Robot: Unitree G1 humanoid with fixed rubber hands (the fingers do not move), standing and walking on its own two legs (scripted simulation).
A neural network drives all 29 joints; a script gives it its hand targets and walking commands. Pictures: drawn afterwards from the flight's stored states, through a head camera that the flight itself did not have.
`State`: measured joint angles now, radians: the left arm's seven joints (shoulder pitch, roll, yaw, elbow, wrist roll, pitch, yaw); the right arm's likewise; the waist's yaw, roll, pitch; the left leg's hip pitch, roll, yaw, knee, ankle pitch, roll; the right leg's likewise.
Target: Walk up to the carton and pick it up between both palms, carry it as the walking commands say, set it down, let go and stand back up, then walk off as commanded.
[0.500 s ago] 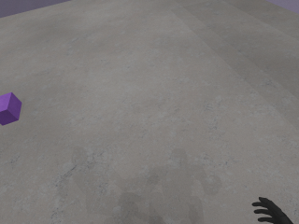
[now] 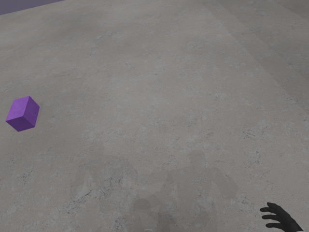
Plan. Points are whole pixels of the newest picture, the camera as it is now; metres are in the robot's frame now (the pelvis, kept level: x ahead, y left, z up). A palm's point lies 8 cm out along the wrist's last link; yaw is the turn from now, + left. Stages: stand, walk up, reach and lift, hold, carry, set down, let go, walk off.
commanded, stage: walk up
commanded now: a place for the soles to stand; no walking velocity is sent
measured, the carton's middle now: (24, 113) +1.36 +1.41 -0.69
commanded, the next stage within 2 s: none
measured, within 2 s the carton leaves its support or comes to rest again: neither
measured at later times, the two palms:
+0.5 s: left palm (26, 215) +0.23 +0.42 -0.06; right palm (223, 146) +0.41 -0.19 -0.11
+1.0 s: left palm (16, 171) +0.38 +0.53 -0.07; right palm (177, 107) +0.61 -0.06 -0.11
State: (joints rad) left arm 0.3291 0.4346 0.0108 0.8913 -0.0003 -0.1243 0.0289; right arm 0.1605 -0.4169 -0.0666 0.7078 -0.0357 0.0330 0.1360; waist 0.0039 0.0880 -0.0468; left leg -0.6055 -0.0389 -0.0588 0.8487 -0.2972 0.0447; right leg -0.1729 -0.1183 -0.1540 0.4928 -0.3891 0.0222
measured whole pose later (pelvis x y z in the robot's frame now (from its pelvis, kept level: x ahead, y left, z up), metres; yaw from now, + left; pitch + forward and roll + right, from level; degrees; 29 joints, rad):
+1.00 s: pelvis +0.41 +0.20 -0.01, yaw +12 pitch +3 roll +0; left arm 0.35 0.43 0.01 0.89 0.00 -0.12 0.03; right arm 0.14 -0.42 -0.07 0.71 -0.03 0.03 0.14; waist 0.00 0.09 -0.02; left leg -0.59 -0.01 -0.06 0.74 -0.28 0.04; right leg -0.17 -0.15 -0.13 0.56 -0.42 0.05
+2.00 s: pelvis +0.63 +0.50 -0.04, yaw +23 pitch +0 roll -2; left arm 0.37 0.45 0.01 0.88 0.00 -0.11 0.04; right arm 0.13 -0.44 -0.08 0.71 -0.05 0.02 0.11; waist 0.00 0.10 0.03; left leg -0.54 -0.01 -0.05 0.77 -0.23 0.04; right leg -0.29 -0.19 -0.09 0.92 -0.49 0.02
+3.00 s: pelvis +0.70 +0.81 -0.04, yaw +29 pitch +0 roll -3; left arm 0.39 0.49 0.01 0.87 0.00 -0.12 0.05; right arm 0.16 -0.46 -0.09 0.71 -0.05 0.03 0.11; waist 0.00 0.11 0.04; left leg -0.57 0.07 0.05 0.86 -0.36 0.03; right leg -0.39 -0.19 -0.07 0.84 -0.44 -0.02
